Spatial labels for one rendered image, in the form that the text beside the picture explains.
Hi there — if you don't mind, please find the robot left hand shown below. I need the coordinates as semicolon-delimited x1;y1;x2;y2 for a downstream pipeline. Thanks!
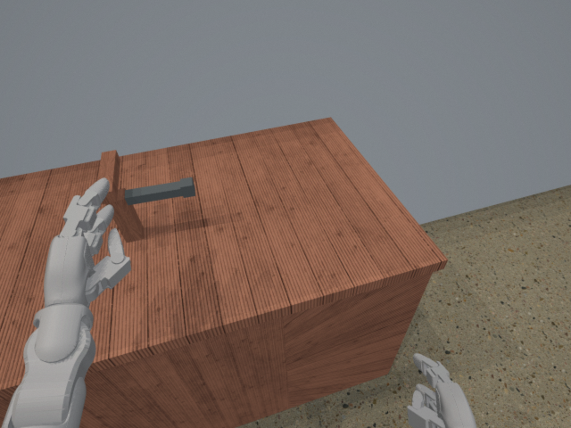
44;177;131;308

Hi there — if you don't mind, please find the counter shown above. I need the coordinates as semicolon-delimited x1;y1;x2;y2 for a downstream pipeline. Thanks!
0;117;448;428

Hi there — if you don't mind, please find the left robot forearm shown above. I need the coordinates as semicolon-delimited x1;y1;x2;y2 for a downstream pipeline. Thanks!
1;303;95;428

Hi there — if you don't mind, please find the robot right hand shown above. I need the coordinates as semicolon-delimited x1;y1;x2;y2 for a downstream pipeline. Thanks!
407;353;476;428

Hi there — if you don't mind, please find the tap lever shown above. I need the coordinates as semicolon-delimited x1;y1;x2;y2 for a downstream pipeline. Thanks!
125;177;195;205

